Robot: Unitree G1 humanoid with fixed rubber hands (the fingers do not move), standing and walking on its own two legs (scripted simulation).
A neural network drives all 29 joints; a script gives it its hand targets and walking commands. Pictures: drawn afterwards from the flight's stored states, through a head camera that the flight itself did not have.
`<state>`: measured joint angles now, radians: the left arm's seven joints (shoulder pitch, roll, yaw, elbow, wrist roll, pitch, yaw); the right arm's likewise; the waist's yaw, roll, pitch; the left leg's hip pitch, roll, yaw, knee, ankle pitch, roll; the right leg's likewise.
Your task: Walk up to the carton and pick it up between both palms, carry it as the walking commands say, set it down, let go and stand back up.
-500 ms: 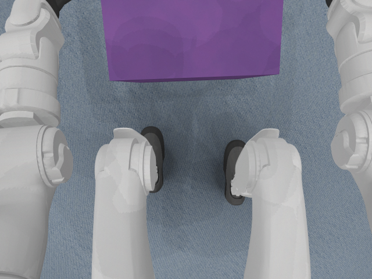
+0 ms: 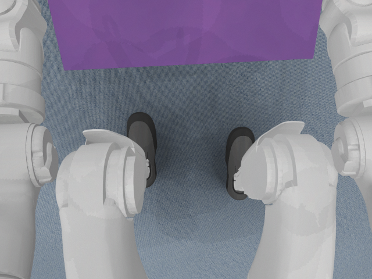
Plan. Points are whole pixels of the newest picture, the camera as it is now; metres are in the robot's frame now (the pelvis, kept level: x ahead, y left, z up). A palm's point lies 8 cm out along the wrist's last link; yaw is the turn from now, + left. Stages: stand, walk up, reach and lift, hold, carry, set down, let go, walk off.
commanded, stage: reach and lift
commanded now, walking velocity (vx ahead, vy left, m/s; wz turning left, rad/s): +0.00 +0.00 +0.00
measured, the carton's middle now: out of the picture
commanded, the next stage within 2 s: none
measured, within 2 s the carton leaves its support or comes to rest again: leaves its support in 1.14 s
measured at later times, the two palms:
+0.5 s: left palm out of the picture +0.53 +0.22 -0.18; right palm out of the picture +0.54 -0.17 -0.18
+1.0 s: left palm out of the picture +0.53 +0.20 -0.17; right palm out of the picture +0.54 -0.17 -0.17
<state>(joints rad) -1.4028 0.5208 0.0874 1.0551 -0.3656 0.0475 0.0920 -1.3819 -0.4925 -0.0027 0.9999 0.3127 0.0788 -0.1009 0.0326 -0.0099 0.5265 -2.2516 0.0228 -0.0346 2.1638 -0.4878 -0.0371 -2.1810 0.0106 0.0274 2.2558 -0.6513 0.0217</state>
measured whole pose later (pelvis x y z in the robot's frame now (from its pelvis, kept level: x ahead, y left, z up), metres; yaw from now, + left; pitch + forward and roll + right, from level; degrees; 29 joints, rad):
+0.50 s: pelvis -0.01 +0.00 +0.01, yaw +0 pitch +33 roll +0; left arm -1.50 0.45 0.08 1.16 -0.29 0.03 0.10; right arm -1.49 -0.43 0.00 1.09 0.26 0.05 -0.09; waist 0.03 -0.01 0.52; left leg -2.23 0.02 -0.03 2.13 -0.47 -0.03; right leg -2.16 0.01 0.03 2.22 -0.63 0.03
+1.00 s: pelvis -0.01 +0.00 +0.01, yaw -1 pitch +33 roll +0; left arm -1.52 0.41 0.02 1.22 -0.31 0.01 0.11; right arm -1.52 -0.44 0.07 1.17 0.32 0.05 -0.07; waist 0.03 -0.01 0.49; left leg -2.24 0.03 -0.04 2.10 -0.45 -0.02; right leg -2.16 0.02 0.02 2.18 -0.60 0.03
